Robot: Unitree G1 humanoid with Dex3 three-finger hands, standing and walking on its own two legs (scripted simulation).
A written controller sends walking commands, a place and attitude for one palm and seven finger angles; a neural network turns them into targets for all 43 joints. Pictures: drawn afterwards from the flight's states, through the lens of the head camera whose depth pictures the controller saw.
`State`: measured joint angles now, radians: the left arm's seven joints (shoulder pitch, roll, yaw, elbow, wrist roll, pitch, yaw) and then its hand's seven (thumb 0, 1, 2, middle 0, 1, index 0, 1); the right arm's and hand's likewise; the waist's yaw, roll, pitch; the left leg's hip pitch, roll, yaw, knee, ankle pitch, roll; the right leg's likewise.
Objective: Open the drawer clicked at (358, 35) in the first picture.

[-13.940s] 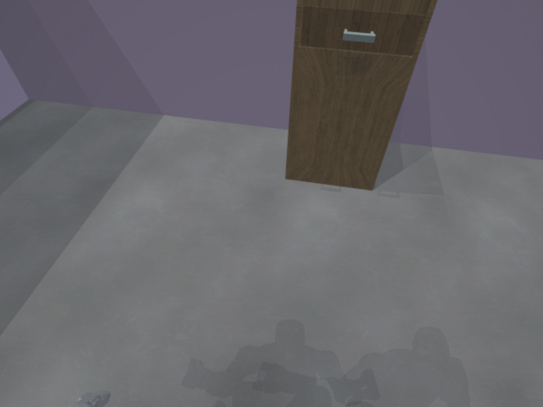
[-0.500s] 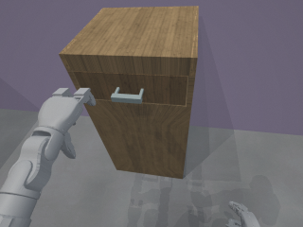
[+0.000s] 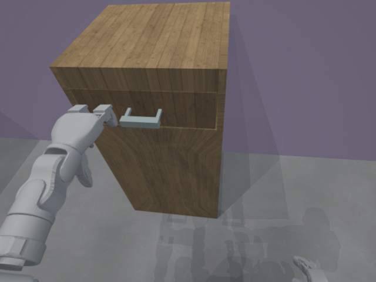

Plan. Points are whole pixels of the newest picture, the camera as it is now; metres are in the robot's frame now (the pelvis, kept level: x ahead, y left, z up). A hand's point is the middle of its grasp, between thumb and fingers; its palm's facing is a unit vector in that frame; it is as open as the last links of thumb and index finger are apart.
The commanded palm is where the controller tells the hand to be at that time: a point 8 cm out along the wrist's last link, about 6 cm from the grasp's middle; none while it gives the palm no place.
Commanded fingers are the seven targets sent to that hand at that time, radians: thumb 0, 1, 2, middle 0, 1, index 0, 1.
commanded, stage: move the hooked fingers above the handle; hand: left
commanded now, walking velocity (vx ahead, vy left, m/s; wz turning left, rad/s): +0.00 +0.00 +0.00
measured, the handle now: (142, 116) +0.54 +0.20 +0.02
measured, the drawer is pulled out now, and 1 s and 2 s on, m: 0.00 0.00 0.00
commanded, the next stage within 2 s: none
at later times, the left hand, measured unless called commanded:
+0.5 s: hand (110, 130) +0.42 +0.24 +0.09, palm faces -0.04 -0.02 -1.00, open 13.8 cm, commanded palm +0.41 +0.24 +0.15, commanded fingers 0.00 -0.50 0.30 -0.30 -1.20 -0.30 -1.20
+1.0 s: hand (126, 119) +0.48 +0.22 +0.07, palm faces -0.07 +0.00 -1.00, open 13.8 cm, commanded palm +0.47 +0.22 +0.13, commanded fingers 0.00 -0.50 0.30 -0.30 -1.20 -0.30 -1.20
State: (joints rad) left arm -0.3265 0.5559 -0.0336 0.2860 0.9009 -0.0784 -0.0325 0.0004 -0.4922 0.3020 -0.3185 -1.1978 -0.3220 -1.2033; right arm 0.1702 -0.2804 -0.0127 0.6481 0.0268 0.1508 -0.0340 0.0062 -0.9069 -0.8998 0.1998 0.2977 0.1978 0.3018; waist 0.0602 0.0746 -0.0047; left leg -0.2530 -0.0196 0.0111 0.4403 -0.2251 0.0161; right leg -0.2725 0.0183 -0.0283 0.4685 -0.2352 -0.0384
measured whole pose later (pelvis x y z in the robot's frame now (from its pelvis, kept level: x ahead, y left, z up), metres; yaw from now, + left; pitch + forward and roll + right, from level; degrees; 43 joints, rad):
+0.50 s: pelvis +0.02 +0.02 -0.01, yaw -1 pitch +7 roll +0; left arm -0.50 0.51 -0.10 0.49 0.96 -0.06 0.02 0.00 -0.49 0.30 -0.32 -1.20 -0.32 -1.20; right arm 0.21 -0.25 -0.02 0.64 0.03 0.17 -0.03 0.00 -0.91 -0.90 0.20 0.30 0.20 0.30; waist 0.03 0.05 -0.05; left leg -0.35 -0.03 0.03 0.52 -0.29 0.04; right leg -0.37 0.01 -0.01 0.54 -0.29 -0.02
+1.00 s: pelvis +0.02 +0.02 -0.01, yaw -1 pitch +11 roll +0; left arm -0.75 0.49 -0.13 0.81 1.02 -0.08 0.08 0.00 -0.49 0.30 -0.32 -1.20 -0.32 -1.20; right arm 0.30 -0.25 -0.05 0.67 0.02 0.18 -0.03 0.00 -0.91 -0.90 0.20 0.30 0.20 0.30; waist -0.03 0.04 -0.08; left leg -0.47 -0.03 0.03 0.60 -0.32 0.04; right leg -0.48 0.01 -0.01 0.60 -0.31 -0.02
